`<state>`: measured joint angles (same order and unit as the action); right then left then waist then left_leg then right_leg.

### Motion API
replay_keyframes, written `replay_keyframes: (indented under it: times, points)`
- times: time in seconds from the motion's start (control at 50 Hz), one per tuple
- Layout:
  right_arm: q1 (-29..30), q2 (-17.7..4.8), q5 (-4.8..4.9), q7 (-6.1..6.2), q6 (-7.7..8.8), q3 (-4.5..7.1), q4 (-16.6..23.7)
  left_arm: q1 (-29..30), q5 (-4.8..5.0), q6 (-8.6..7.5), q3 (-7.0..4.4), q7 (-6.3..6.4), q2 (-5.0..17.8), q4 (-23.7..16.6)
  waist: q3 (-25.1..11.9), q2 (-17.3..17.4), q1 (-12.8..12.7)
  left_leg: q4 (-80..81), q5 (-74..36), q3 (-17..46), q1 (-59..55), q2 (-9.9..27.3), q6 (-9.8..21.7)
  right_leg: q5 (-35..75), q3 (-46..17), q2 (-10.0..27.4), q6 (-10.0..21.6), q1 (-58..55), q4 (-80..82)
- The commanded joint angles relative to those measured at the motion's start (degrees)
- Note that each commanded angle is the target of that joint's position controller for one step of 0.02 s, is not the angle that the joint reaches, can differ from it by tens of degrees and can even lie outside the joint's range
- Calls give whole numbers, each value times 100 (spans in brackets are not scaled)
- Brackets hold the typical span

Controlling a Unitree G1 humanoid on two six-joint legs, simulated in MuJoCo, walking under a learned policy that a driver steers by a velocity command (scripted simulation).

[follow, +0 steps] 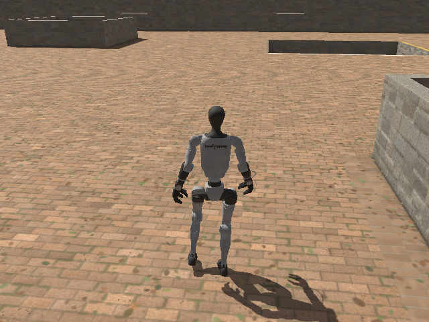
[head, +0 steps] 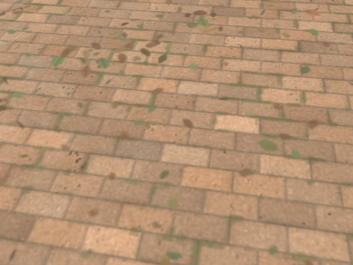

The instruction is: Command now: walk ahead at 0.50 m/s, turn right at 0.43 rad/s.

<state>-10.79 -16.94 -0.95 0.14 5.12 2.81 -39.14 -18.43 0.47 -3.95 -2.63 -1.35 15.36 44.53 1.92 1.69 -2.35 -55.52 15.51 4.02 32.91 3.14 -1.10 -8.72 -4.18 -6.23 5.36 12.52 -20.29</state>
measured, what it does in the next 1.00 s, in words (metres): walks ahead: left foot, then right foot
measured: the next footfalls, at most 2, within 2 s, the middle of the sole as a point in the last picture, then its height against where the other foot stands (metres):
left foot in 0.26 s outside the picture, level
right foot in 0.74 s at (253, 254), level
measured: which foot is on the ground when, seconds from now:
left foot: up 0.00-0.24, down 0.26-0.76, up 0.78-1.00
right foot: down 0.00-0.26, up 0.28-0.72, down 0.74-1.00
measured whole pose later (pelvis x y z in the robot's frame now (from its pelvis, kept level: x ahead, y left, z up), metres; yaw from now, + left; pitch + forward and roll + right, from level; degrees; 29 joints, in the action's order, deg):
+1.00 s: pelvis +0.51 -0.11 +0.00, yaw -11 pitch +0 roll -1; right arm -13.3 -18.0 1.6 0.0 2.1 3.9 -46.4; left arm -17.0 -1.1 -5.4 -3.3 -1.0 14.9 45.7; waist 1.3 2.9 -1.8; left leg -60.0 10.2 4.5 36.8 5.5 -0.5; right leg -10.7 7.8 -2.1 3.3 6.9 -16.9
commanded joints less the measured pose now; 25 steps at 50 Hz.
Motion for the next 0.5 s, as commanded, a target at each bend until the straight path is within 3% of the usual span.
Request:
replay_keyframes:
  times: [0.02, 0.1, 0.18, 0.22, 0.24, 0.26, 0.28, 0.3, 0.32, 0.34, 0.36, 0.38, 0.4, 0.44, 0.5]
  points:
    - [271, -361, -14, 48, 41, 98, 444, 170, 51, -66, -277, 131, 1032, -400, -192, -533, 109, 949, -807, -22, 280, -2, -227, 1133, -1379, 1332, 931, -146, 873]
    - [1051, -236, 59, -24, 115, 45, 595, -235, 112, 43, -299, 221, 1047, -241, -162, -620, -184, 2217, -1957, -55, -329, -316, -292, 892, -1279, 1114, 668, 75, 700]
    - [1408, -398, 133, -112, 209, 105, 701, -493, 134, 152, -308, 269, 1002, -156, -147, -681, -216, 2834, -1701, 134, -525, -445, -168, 636, -1867, 1304, 571, -503, 214]
    - [1161, -540, 152, -114, 257, 172, 643, -381, 115, 192, -340, 285, 1032, -189, -183, -847, -22, 3000, -1280, 141, -911, -432, 1, 882, -2118, 1388, 482, -670, -121]
    - [717, -647, 142, -85, 280, 238, 527, -262, 107, 204, -323, 275, 965, -236, -371, -856, 238, 3248, -1331, 44, -1580, -420, 161, 1196, -2057, 1243, 365, -578, -478]
    - [51, -839, 67, -40, 301, 322, 422, -168, 65, 187, -249, 243, 756, -322, -942, -720, 576, 3152, -1326, 294, -2792, -6, 440, 1274, -1797, 970, 195, -220, -1395]
    - [-880, -1188, 28, 15, 268, 407, 337, -273, -69, 164, -133, 237, 423, -452, -1827, 65, 865, 3001, -1072, 1384, -4353, 1034, 794, -150, -1185, 493, -27, 615, -3017]
    - [-1106, -1425, 26, -41, 176, 465, 117, -1090, 131, 111, -55, 224, 241, -595, -2219, 1992, 426, 3508, 155, 3924, -5602, 2136, 1662, -2671, -661, -7, -289, 2549, -4528]
    - [-861, -827, 120, -55, 146, 349, 242, -927, 196, 121, -165, 244, 856, -412, -1588, 1091, 552, 3723, 1161, 3891, -5108, 2037, 1491, -2363, -754, 533, -369, 3108, -5136]
    - [-672, -544, 123, -42, 125, 269, 240, -301, 143, 141, -230, 233, 1058, -474, -869, 513, 695, 3823, 914, 2949, -4382, 1710, 1260, -1791, -602, 671, -415, 3168, -5198]
    - [-467, -497, 69, -63, 108, 227, 205, -28, 86, 147, -219, 235, 934, -517, -481, 106, 589, 3967, 183, 2324, -3707, 1443, 1181, -1402, -455, 824, -468, 2985, -5081]
    - [-352, -409, 46, -81, 101, 197, 125, 154, 31, 127, -221, 213, 835, -582, -205, 108, 501, 4109, -351, 1913, -3258, 1240, 1200, -1175, -436, 934, -491, 2909, -4819]
    - [-302, -367, 2, -86, 116, 170, 72, 136, 59, 126, -209, 174, 715, -604, -140, 288, 372, 4252, -673, 1557, -2933, 1087, 1181, -1056, -400, 1040, -489, 2671, -4646]
    - [-305, -351, 59, -114, 157, 176, -47, 136, 81, 143, -157, 139, 500, -621, -135, 424, 283, 4469, -1093, 1140, -2684, 975, 1287, -1011, -245, 1083, -519, 2512, -4244]
    - [-346, -635, 127, -107, 166, 253, -215, 599, -16, 112, -62, 94, 350, -791, -55, 278, 305, 4695, -1642, 720, -2613, 1010, 1430, -454, -74, 1209, -591, 2593, -3268]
